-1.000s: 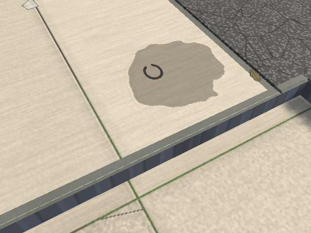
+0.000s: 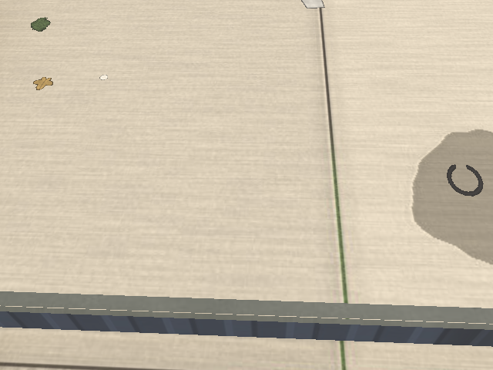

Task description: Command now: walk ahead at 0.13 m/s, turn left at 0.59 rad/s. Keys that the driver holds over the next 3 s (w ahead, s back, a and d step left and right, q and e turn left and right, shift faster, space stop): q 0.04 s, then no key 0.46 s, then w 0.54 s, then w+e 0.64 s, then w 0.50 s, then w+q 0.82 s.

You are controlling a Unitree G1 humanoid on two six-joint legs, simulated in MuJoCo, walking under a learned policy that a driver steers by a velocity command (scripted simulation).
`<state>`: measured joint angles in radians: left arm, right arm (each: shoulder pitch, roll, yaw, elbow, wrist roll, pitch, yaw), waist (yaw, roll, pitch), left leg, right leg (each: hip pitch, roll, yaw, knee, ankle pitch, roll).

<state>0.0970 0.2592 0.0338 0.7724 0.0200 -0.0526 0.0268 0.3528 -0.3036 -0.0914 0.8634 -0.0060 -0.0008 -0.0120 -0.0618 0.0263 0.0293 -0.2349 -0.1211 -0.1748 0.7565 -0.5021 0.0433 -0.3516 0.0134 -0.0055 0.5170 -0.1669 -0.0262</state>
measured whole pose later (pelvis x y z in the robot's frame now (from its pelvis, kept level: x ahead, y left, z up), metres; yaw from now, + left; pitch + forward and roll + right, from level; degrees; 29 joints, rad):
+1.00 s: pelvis +0.19 +0.03 +0.00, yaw +6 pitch +0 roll +0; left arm 0.49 0.21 0.04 1.11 0.02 -0.08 0.01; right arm 0.02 -0.25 -0.03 0.89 -0.03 -0.04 0.04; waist 0.07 0.01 0.06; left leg -0.49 0.02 0.07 0.66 -0.22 0.05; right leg 0.10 0.00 -0.01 0.21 -0.33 -0.01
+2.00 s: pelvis +0.76 -0.01 +0.13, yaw -17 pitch +4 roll +1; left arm 0.38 0.23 0.05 0.90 -0.01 -0.10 0.01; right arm 0.11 -0.21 -0.01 0.68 -0.04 -0.03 0.02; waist 0.05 0.03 0.01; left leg -0.82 0.11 0.03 0.96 -0.03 0.03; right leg -0.07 0.15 0.04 0.29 -0.27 -0.15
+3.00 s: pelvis +1.30 -0.14 +0.13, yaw +6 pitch +2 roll -1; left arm 0.38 0.26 0.05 0.79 0.02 -0.09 0.00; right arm 0.19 -0.30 -0.07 0.69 -0.04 0.01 0.06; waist 0.04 0.06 0.00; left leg -0.68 0.05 -0.03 1.05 -0.17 0.02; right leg -0.11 0.01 -0.16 0.29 -0.21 -0.04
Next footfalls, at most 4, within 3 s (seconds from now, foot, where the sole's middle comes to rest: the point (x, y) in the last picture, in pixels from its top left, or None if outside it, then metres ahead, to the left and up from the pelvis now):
0.38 left None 0.11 0.11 -0.77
0.68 right None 0.11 -0.10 -0.77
1.06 left None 0.36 0.15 -0.77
1.64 right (259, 267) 0.71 -0.02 -0.65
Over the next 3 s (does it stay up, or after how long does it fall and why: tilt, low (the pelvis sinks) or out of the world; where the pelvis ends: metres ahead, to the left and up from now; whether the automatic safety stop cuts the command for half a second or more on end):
stays up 1.30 -0.14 0.13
